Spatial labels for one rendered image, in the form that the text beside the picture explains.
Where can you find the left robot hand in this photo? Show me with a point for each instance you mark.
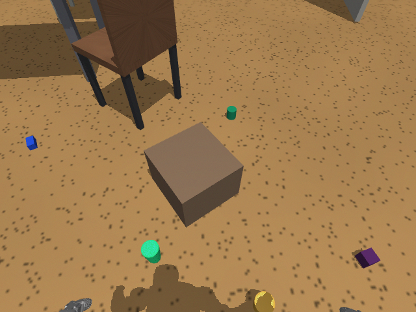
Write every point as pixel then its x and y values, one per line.
pixel 78 306

